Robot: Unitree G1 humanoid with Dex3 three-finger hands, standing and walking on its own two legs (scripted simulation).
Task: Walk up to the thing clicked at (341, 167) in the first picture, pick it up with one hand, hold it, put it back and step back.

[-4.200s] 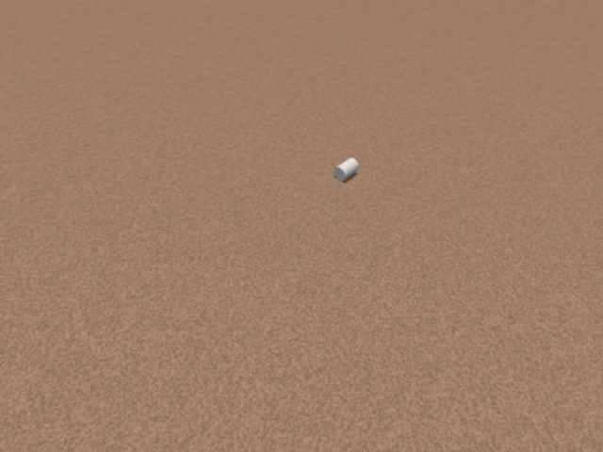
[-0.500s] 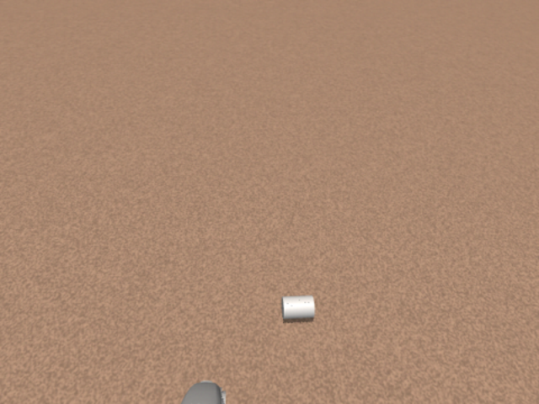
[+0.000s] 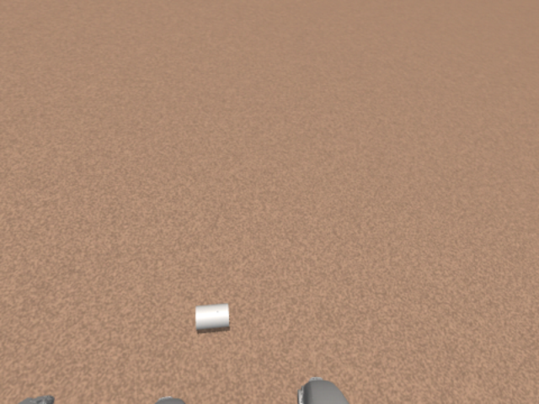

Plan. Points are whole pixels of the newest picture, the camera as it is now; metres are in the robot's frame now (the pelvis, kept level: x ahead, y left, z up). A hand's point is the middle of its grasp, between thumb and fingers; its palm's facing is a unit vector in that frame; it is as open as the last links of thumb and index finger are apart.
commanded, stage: walk up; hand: left
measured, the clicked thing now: (212, 316) +0.51 +0.11 -0.70
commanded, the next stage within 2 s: none
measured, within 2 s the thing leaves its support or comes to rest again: neither
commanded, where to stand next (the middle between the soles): +0.14 -0.21 m, yaw +5 degrees
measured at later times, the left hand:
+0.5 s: hand out of the picture +0.14 +0.06 -0.16, palm faces -0.01 -0.95 -0.32, open 7.4 cm
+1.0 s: hand out of the picture +0.08 +0.00 -0.11, palm faces +0.07 -0.84 -0.53, open 7.4 cm
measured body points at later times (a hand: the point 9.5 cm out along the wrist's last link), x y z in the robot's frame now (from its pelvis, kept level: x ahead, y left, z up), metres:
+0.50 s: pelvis +0.06 -0.22 +0.00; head +0.10 -0.17 +0.45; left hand +0.14 +0.11 -0.13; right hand +0.09 -0.56 -0.07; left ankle +0.10 -0.06 -0.70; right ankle +0.09 -0.37 -0.64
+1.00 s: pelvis +0.08 -0.30 +0.01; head +0.14 -0.32 +0.45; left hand +0.08 +0.05 -0.08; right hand +0.23 -0.61 -0.12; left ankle +0.08 -0.13 -0.66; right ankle +0.11 -0.44 -0.70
